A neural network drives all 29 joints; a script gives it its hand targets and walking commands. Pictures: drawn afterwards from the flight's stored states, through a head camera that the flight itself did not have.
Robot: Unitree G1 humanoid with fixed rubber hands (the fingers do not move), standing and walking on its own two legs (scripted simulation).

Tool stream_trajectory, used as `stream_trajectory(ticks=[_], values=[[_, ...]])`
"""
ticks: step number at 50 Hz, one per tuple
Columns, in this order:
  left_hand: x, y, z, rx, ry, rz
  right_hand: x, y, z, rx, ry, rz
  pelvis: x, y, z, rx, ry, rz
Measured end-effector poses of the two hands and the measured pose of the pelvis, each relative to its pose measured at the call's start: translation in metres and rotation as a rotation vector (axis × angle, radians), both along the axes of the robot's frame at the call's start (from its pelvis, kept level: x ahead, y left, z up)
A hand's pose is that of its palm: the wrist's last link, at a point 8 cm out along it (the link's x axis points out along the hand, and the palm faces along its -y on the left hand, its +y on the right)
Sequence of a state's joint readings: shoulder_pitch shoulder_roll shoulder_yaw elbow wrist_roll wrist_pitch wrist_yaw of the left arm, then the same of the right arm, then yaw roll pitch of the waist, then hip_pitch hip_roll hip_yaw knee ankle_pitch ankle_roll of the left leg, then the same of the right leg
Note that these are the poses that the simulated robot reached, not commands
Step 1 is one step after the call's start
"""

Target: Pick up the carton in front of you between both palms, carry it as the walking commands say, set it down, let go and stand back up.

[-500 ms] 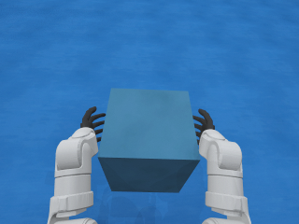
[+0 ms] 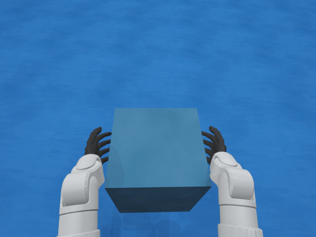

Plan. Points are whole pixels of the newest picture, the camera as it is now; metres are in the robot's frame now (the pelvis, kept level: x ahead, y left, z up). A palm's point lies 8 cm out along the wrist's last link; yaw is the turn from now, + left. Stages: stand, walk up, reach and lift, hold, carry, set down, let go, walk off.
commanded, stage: carry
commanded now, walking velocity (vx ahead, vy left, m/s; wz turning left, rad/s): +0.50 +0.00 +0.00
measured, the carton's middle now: (155, 164) +0.32 +0.01 -0.01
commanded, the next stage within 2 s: none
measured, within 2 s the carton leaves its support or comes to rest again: neither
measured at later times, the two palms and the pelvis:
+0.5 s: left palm (96, 82) +0.55 +0.20 +0.08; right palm (192, 89) +0.53 -0.10 +0.09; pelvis +0.30 +0.07 +0.00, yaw -4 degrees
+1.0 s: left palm (107, 58) +0.68 +0.19 +0.09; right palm (191, 64) +0.67 -0.11 +0.09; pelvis +0.44 +0.05 -0.01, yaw -2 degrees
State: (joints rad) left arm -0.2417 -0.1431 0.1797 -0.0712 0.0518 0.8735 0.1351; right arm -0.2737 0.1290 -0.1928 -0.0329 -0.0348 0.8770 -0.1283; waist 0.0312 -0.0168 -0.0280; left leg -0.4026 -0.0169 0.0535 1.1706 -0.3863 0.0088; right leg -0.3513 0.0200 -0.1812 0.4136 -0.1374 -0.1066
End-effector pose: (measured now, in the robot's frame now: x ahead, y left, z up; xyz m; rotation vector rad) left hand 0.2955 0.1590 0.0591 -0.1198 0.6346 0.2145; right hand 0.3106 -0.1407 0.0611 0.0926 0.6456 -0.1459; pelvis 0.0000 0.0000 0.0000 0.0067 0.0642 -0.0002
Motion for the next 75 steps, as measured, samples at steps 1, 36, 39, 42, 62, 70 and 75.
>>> stream_trajectory(ticks=[1, 36, 39, 42, 62, 70, 75], values=[[0.008, 0.002, 0.006, -0.008, -0.004, 0.009, 0.010, 0.002, 0.006, 0.008, -0.004, 0.002, 0.013, -0.001, 0.004, 0.008, 0.003, 0.002], [0.329, 0.035, 0.045, 0.034, -0.034, -0.132, 0.296, 0.035, 0.041, -0.021, -0.033, -0.072, 0.388, 0.060, -0.002, -0.002, -0.036, -0.059], [0.348, 0.033, 0.046, 0.051, -0.015, -0.125, 0.316, 0.033, 0.037, -0.008, -0.015, -0.063, 0.407, 0.057, -0.002, -0.011, -0.031, -0.051], [0.362, 0.032, 0.042, 0.050, 0.002, -0.115, 0.334, 0.032, 0.033, -0.009, 0.001, -0.052, 0.419, 0.054, -0.003, -0.016, -0.018, -0.046], [0.376, 0.030, 0.034, 0.033, 0.000, -0.100, 0.352, 0.030, 0.030, -0.024, 0.000, -0.041, 0.436, 0.048, -0.007, -0.016, -0.013, -0.030], [0.363, 0.032, 0.037, 0.033, 0.001, -0.100, 0.339, 0.032, 0.033, -0.026, 0.001, -0.040, 0.425, 0.049, -0.005, -0.015, -0.028, -0.031], [0.355, 0.034, 0.034, 0.037, 0.019, -0.102, 0.331, 0.034, 0.031, -0.032, 0.019, -0.036, 0.416, 0.051, -0.003, -0.013, -0.035, -0.031]])
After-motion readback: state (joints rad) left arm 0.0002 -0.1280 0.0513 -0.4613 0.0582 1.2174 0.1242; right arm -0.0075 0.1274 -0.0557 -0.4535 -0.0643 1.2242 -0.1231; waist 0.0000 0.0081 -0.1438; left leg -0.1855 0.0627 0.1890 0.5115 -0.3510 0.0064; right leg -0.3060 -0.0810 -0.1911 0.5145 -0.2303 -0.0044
